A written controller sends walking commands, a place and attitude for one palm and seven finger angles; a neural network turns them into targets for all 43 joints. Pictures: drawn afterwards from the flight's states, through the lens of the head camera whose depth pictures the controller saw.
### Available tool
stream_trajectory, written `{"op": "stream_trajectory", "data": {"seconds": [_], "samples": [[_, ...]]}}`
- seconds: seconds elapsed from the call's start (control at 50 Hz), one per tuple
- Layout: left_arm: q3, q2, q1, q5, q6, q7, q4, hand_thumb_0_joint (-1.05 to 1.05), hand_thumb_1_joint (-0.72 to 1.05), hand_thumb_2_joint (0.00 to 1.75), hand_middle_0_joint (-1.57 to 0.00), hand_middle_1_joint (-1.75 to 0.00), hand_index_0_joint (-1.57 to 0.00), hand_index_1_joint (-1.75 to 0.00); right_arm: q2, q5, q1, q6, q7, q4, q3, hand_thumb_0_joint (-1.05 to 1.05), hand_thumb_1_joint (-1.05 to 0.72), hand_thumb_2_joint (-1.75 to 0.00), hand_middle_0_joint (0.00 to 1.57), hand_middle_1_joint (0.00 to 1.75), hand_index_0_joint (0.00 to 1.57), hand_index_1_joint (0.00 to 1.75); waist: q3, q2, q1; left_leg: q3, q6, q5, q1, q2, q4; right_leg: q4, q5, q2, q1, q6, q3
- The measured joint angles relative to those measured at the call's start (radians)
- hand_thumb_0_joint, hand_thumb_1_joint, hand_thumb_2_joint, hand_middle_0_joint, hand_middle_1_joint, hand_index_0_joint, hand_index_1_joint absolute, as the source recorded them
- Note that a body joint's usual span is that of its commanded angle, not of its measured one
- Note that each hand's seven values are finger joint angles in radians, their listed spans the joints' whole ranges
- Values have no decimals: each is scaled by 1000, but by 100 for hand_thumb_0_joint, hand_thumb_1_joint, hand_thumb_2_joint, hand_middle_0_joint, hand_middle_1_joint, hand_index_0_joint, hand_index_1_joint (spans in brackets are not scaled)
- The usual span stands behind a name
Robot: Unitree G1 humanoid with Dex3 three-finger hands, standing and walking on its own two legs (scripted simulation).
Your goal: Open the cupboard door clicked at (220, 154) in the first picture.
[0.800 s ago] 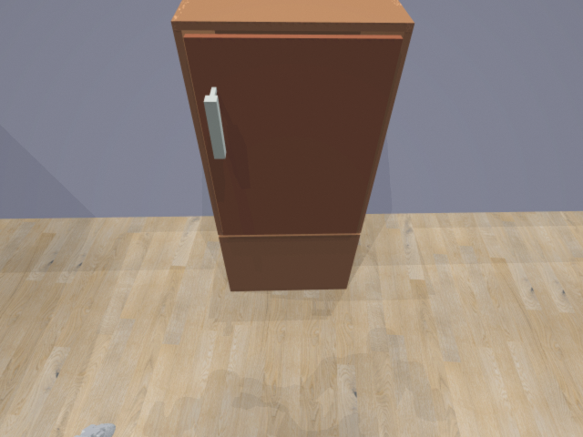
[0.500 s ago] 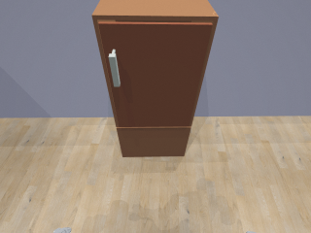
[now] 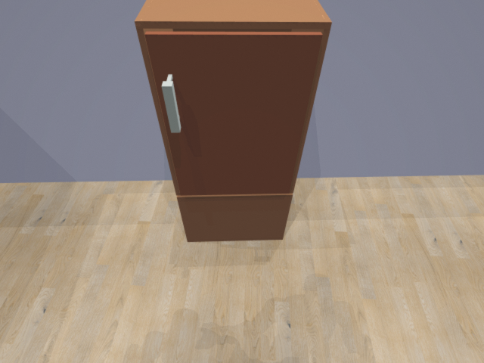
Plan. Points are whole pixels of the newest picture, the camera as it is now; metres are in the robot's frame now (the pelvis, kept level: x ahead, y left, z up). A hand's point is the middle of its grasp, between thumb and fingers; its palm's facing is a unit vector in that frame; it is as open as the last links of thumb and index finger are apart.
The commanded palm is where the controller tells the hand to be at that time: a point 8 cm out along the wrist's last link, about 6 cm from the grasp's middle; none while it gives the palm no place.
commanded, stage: stand and wait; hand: left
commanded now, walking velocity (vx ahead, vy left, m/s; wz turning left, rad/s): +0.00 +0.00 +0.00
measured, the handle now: (173, 103) +0.72 +0.23 +0.03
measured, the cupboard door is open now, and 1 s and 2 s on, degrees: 0 0 0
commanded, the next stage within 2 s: look at it before walking up in 0.02 s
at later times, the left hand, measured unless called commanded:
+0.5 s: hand out of the picture +0.07 +0.25 -0.15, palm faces -0.02 -0.95 -0.33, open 7.4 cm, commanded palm none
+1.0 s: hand out of the picture +0.04 +0.22 -0.18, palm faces +0.02 -0.97 -0.23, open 7.4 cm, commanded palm none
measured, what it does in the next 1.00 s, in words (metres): stands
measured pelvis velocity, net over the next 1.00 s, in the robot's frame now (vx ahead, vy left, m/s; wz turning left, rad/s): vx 0.02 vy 0.01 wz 0.01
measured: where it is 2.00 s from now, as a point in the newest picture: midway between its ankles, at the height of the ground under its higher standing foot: outside the picture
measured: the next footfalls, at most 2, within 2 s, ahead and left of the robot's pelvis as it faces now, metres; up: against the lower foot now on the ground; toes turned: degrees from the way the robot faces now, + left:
right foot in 1.38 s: +0.23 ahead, -0.11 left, +0.00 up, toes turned -4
left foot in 1.74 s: +0.24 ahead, +0.11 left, +0.00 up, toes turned +3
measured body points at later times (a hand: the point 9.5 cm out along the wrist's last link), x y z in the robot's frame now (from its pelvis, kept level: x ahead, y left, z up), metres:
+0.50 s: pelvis +0.00 +0.00 +0.00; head +0.00 +0.00 +0.45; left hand +0.07 +0.29 -0.13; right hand +0.07 -0.29 -0.13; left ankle -0.01 +0.13 -0.74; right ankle -0.01 -0.11 -0.74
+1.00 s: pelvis +0.02 +0.01 -0.01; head +0.01 +0.02 +0.44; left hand +0.04 +0.27 -0.16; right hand +0.05 -0.25 -0.16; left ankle -0.01 +0.13 -0.74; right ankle +0.00 -0.11 -0.74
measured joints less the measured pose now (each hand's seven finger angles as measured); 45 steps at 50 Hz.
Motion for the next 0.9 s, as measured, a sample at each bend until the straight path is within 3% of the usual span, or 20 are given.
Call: {"op": "stream_trajectory", "data": {"seconds": [0.78,0.9], "samples": [[0,-4,12,3,0,-2,16,1,91,89,-20,-30,-20,-30,4,2,-6,-4,1,8,4,0,-90,-90,21,30,20,30,1,-3,6,-1,4,25,10,-3,-35,-41,28,-3,14,5,0],[0,-35,45,7,11,5,15,1,91,89,-20,-30,-20,-30,35,-8,28,8,0,10,7,0,-90,-90,20,30,20,30,-25,-2,6,-3,6,-17,-12,-2,23,0,-8,-3,0,7,-3]]}}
